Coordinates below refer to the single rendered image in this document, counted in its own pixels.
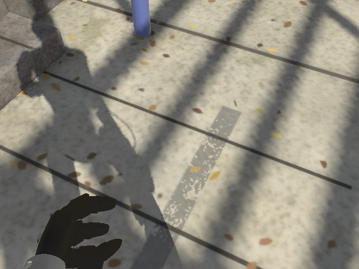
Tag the robot left hand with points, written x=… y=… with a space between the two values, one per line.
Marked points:
x=64 y=231

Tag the robot left forearm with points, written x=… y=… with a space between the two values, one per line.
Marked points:
x=44 y=261

